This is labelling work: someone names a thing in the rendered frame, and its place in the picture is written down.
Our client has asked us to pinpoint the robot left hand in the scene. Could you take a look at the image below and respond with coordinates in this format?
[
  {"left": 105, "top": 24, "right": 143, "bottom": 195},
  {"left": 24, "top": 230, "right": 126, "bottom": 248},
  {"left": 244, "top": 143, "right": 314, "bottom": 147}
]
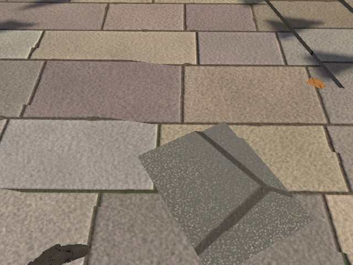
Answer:
[{"left": 28, "top": 244, "right": 89, "bottom": 265}]

